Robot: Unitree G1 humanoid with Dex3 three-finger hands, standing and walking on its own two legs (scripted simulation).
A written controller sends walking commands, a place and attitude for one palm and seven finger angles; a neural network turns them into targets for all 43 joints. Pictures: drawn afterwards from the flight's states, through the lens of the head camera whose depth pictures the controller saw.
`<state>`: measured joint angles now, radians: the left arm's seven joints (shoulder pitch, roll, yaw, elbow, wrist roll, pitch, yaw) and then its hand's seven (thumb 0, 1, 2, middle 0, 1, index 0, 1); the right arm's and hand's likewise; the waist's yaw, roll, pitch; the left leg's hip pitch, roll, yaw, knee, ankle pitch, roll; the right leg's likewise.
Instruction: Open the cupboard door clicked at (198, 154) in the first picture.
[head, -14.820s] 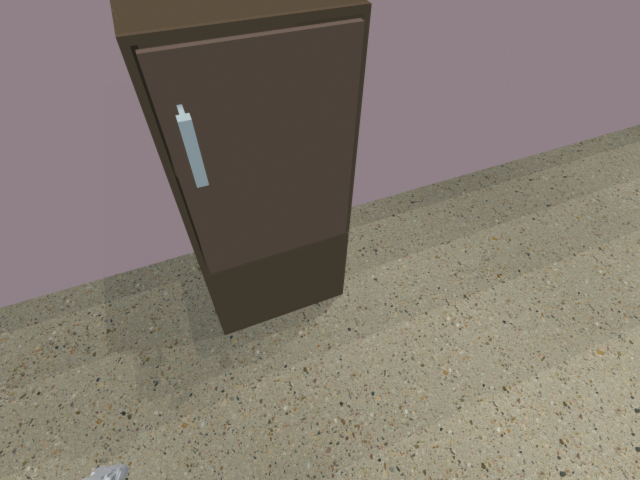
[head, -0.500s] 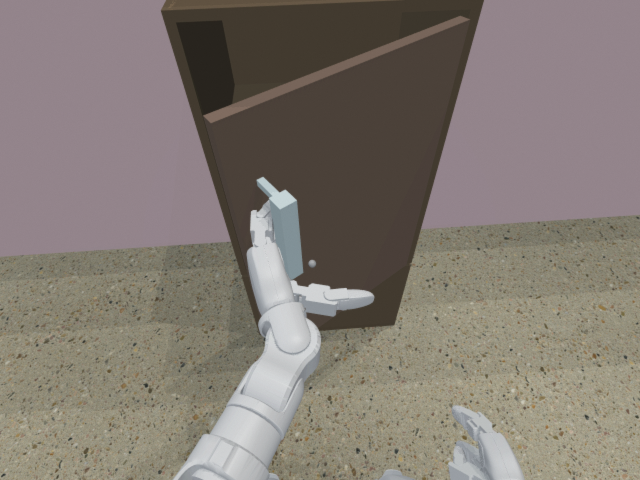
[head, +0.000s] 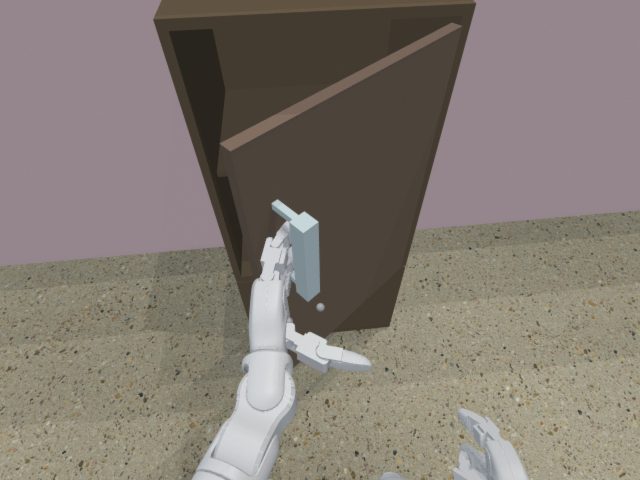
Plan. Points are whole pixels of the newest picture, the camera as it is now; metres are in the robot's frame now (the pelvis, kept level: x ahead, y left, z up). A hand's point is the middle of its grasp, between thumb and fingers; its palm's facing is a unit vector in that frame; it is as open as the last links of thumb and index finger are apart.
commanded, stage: slide the hand sideways off the handle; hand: left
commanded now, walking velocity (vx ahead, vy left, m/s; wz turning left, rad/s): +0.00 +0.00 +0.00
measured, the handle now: (295, 251) +0.39 +0.05 +0.08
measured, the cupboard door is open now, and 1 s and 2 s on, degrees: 39 39 39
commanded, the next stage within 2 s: draw the hand back to the body in 0.66 s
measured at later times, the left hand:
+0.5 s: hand (271, 345) +0.26 +0.07 +0.07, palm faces +0.11 -0.99 +0.00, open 16.3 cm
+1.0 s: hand (225, 351) +0.24 +0.11 +0.10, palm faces +0.13 -0.99 -0.03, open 16.3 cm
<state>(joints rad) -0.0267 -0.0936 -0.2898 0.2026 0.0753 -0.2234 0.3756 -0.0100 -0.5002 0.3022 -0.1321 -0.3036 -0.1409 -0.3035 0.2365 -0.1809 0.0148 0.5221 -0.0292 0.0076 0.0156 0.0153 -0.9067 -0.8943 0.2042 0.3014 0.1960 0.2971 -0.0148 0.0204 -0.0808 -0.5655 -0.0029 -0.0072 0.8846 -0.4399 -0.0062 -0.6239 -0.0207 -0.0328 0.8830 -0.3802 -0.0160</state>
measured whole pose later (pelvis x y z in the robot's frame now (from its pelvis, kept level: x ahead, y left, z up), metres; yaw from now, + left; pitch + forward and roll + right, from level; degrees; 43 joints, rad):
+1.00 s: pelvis +0.02 -0.01 +0.00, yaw +1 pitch +7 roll +0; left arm 0.48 0.09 -0.09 -0.34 -0.08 -0.19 0.09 -0.01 -0.50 0.30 -0.15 -0.30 -0.15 -0.30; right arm 0.27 -0.20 0.03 0.45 0.00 -0.09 -0.04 0.02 -0.91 -0.89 0.20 0.30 0.20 0.30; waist 0.01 0.04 -0.10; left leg -0.55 0.01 -0.04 0.92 -0.49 -0.02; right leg -0.60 -0.01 -0.06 0.91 -0.44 -0.03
